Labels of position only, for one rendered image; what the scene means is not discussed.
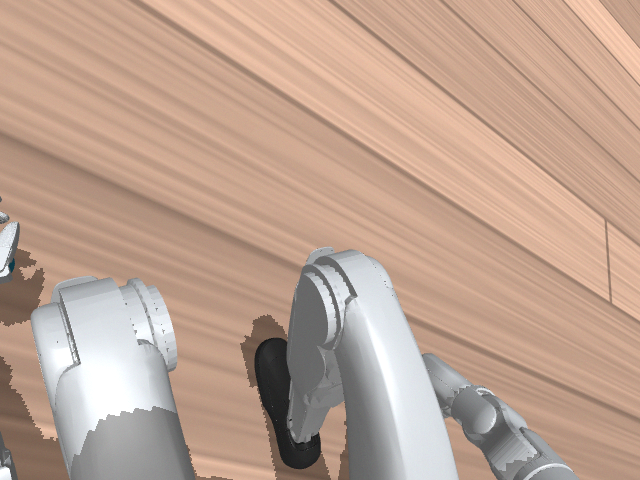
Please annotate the right robot arm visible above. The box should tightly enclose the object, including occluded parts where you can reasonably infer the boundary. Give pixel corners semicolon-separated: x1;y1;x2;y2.
451;385;580;480

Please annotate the left robot hand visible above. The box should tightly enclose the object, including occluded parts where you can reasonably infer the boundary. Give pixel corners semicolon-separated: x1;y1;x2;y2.
0;196;20;284

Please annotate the left robot arm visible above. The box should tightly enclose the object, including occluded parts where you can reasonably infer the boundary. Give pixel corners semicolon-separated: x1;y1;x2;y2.
0;432;18;480

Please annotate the right robot hand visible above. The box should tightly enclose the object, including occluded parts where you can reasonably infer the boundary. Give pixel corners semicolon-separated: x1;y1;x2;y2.
421;353;474;419

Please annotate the right robot foot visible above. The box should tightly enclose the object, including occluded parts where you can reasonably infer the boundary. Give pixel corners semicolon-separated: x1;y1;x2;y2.
254;338;321;469

